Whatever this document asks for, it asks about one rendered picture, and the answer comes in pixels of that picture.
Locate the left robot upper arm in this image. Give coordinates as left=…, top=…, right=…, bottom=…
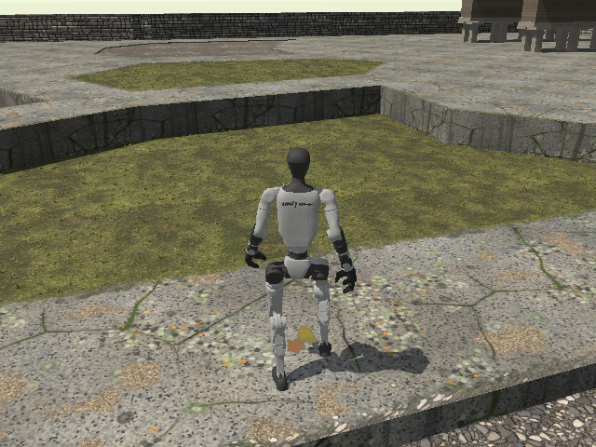
left=253, top=187, right=279, bottom=238

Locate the robot left forearm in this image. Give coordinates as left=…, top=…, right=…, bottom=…
left=246, top=224, right=263, bottom=255

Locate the left robot hand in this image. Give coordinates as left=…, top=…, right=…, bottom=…
left=245, top=251, right=266, bottom=268

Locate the humanoid robot head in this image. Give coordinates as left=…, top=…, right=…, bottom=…
left=282, top=147, right=315, bottom=193

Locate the robot right forearm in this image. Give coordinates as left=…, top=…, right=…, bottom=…
left=333, top=226, right=354, bottom=272

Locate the right robot hand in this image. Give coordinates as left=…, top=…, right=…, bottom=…
left=335, top=267, right=357, bottom=293

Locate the right robot upper arm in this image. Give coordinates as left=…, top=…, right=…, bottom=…
left=318, top=188, right=342, bottom=241

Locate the robot right foot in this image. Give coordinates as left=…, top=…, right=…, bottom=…
left=318, top=341, right=332, bottom=357

